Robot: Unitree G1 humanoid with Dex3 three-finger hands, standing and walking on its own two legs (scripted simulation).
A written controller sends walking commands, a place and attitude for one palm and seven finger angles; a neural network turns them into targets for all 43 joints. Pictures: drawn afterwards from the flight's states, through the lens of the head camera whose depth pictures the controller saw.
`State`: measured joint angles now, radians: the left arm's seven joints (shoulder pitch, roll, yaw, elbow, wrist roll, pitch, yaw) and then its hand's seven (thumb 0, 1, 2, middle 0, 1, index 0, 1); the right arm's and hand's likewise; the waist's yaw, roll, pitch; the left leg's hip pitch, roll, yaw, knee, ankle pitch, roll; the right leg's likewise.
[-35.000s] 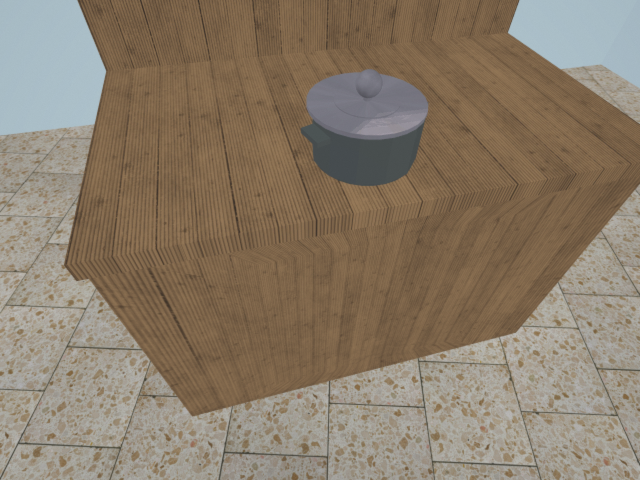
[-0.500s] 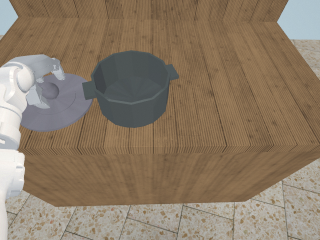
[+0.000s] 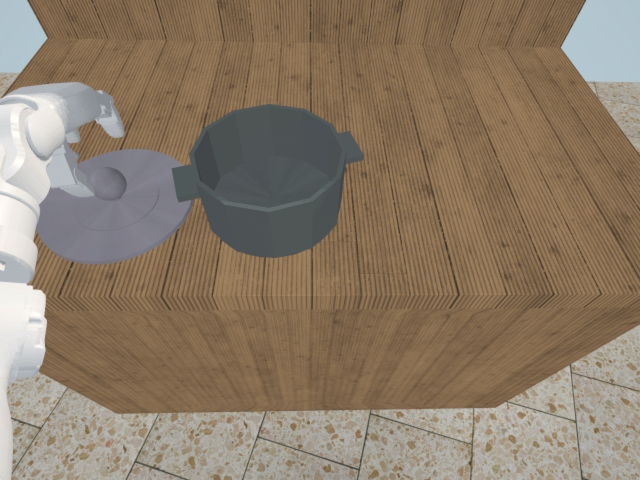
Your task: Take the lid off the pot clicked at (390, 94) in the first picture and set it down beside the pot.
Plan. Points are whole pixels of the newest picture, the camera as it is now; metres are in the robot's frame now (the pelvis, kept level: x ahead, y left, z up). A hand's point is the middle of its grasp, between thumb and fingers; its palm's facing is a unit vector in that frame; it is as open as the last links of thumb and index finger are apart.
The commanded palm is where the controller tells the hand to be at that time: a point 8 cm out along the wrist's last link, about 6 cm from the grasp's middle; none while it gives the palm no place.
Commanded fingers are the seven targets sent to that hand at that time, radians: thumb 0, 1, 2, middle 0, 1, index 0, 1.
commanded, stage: raise the empty hand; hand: left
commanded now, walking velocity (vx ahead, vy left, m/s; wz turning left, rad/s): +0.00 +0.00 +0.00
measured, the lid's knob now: (108, 183) +0.49 +0.27 +0.08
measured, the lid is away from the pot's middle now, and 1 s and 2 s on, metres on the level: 0.22 0.22 0.22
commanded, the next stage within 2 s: draw the hand back to the body in 0.94 s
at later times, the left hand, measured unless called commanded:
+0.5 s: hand (54, 111) +0.48 +0.27 +0.20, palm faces -0.29 -0.05 -0.96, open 11.1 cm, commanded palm +0.48 +0.27 +0.27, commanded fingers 0.00 -0.10 0.83 -0.44 -0.69 -0.44 -0.69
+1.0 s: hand (27, 78) +0.48 +0.28 +0.24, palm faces -0.28 -0.09 -0.96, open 11.1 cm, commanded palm +0.48 +0.27 +0.30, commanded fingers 0.00 -0.10 0.83 -0.44 -0.69 -0.44 -0.69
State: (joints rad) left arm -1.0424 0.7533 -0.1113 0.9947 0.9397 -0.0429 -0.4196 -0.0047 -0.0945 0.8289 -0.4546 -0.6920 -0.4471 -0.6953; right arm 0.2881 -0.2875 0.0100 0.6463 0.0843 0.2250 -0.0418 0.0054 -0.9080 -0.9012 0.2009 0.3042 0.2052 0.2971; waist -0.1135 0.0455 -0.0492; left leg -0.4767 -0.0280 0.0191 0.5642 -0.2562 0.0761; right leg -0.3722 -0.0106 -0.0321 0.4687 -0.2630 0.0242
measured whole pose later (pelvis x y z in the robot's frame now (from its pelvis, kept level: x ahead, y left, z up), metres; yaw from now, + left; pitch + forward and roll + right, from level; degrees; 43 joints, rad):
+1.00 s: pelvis +0.00 +0.00 +0.00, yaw +1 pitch +9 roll -2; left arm -1.32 0.79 -0.19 1.07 0.96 0.08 -0.54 0.00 -0.10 0.83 -0.45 -0.69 -0.45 -0.70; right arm 0.29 -0.29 0.03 0.66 0.08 0.19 -0.03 0.01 -0.91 -0.90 0.20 0.30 0.20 0.30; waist -0.12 0.04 -0.05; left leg -0.43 -0.04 0.01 0.50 -0.22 0.07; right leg -0.33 -0.02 -0.04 0.41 -0.24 0.03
